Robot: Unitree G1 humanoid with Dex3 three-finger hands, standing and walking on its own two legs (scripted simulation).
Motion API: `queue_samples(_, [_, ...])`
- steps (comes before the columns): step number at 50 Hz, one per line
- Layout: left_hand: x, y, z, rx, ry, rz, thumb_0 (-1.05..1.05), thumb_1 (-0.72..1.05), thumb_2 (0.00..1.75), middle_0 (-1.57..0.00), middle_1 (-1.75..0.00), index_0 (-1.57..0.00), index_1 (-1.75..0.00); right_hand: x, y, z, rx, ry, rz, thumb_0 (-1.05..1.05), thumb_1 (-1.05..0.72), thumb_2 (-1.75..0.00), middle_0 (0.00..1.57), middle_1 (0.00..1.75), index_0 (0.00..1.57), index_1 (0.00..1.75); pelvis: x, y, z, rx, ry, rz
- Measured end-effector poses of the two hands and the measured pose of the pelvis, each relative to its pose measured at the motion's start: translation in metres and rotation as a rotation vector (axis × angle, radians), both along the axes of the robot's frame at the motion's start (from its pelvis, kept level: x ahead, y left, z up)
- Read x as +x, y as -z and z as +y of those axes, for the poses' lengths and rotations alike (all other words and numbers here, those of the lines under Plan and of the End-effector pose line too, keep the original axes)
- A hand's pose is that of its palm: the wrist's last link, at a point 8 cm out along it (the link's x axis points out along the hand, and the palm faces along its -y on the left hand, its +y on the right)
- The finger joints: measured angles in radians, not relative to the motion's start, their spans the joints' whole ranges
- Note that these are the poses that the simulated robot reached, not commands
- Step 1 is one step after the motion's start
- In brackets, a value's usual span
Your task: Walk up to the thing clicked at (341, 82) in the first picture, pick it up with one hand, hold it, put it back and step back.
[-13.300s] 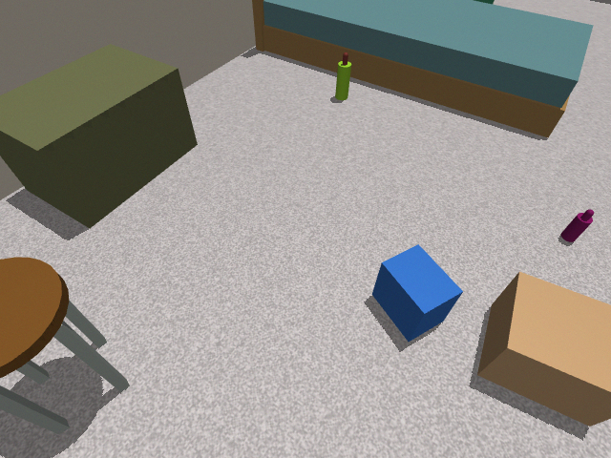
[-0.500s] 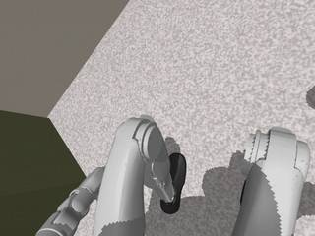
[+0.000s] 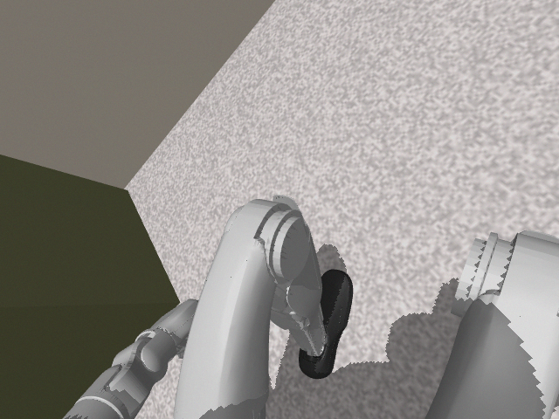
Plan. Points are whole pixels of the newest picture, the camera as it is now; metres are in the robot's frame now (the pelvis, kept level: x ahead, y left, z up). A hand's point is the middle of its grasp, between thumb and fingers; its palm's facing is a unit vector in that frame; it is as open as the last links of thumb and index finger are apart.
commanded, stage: close in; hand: right
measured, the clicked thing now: out of the picture +0.45 -0.38 -0.15
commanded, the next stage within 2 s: rest palm in 0.06 s
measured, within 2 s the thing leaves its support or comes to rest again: leaves its support in 1.34 s
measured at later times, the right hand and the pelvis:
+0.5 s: hand out of the picture +0.41 -0.37 -0.15, palm faces +0.55 +0.84 +0.02, open 15.3 cm; pelvis +0.00 +0.00 +0.00, yaw +0 degrees
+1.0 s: hand out of the picture +0.43 -0.38 -0.15, palm faces +0.56 +0.83 -0.01, open 10.4 cm; pelvis +0.00 +0.00 +0.00, yaw +1 degrees
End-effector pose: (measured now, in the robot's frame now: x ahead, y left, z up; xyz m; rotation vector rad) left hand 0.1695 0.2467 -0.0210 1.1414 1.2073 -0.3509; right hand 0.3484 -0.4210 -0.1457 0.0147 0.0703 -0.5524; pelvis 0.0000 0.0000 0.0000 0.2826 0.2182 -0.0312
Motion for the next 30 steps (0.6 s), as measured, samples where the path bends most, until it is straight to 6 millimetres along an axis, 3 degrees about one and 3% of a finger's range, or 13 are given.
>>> queue_samples(8, [-0.002, 0.002, 0.0, -0.012, -0.014, -0.005, 0.0, 0.9, 0.9, -0.21, -0.3, -0.21, -0.3, 0.01, 0.001, 0.015, 0.008, -0.005, -0.014, -0.01, 0.61, -0.13, 0.07, 0.17, 0.12, 0.13, 0.0, 0.002, 0.001, -0.002, -0.006, -0.004])
queue_samples(18, [-0.002, 0.006, 0.0, -0.013, -0.024, 0.015, 0.0, 0.9, 0.9, -0.21, -0.3, -0.21, -0.3, 0.013, 0.004, 0.017, 0.001, 0.008, -0.017, -0.01, 0.58, -0.18, 0.1, 0.17, 0.13, 0.15, 0.002, 0.003, 0.001, -0.005, -0.007, 0.002])
queue_samples(30, [0.0, 0.007, 0.0, -0.005, -0.028, 0.02, 0.0, 0.88, 0.9, -0.21, -0.3, -0.21, -0.3, 0.024, 0.001, 0.018, 0.004, 0.014, -0.028, -0.01, 0.15, -0.41, 0.36, 0.37, 0.38, 0.36, 0.003, 0.003, 0.001, -0.003, -0.01, 0.008])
